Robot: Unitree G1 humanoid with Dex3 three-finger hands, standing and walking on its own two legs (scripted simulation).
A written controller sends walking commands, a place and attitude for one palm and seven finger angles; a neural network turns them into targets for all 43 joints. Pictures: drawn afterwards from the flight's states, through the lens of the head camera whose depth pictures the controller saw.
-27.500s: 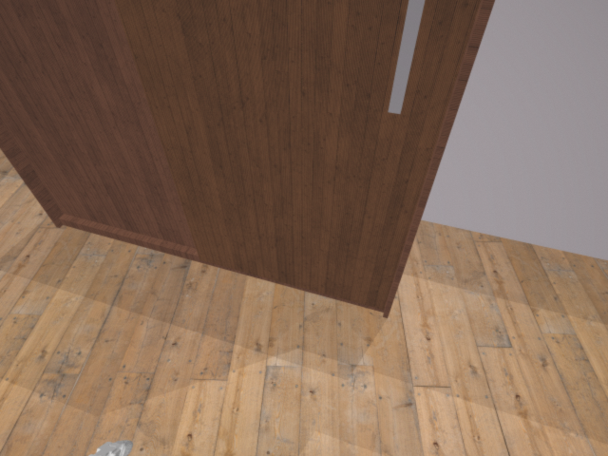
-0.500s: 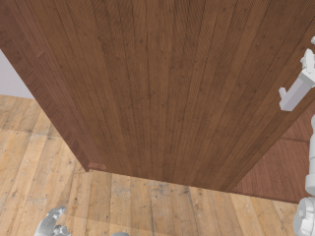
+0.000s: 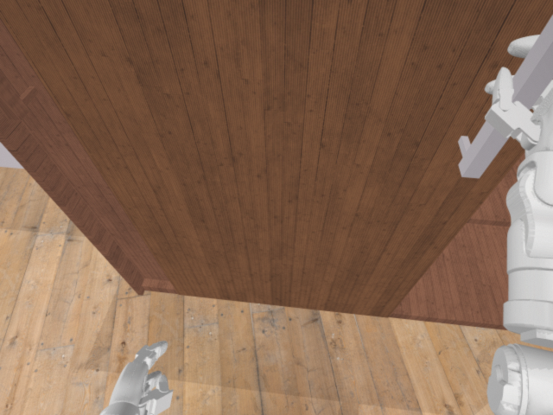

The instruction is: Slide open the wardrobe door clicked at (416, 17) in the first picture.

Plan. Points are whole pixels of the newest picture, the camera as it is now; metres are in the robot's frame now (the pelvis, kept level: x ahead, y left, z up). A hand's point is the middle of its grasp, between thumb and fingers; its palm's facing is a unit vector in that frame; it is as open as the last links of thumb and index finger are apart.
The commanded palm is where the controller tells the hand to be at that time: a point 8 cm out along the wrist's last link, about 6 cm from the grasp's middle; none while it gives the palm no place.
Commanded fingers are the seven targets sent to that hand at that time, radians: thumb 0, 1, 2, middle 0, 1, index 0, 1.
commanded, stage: stop walking and hold the door there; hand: right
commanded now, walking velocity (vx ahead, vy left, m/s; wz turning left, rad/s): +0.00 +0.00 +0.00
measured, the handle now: (513, 84) +0.46 -0.26 +0.23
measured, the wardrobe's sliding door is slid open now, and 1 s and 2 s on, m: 0.58 0.58 0.58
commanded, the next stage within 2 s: loosen the grip on the handle in 0.68 s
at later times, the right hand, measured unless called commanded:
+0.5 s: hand (496, 106) +0.43 -0.23 +0.23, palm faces +0.42 +0.89 -0.17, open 5.9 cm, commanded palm +0.39 -0.27 +0.21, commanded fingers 0.00 -0.90 -0.90 0.45 1.40 0.45 1.40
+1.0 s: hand (518, 107) +0.42 -0.25 +0.23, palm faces +0.43 +0.88 -0.19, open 8.6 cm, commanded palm +0.38 -0.27 +0.23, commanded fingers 0.00 0.55 -0.20 0.42 1.37 0.42 1.37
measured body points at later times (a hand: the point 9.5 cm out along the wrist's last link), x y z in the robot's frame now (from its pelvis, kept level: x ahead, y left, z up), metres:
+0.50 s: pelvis -0.02 +0.04 +0.00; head +0.02 +0.05 +0.45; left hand +0.09 +0.30 -0.11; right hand +0.40 -0.27 +0.24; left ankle -0.03 +0.16 -0.73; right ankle +0.03 -0.07 -0.73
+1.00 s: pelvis -0.04 +0.05 +0.00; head -0.02 +0.03 +0.45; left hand +0.05 +0.32 -0.10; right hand +0.39 -0.29 +0.24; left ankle -0.03 +0.16 -0.73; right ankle +0.03 -0.07 -0.73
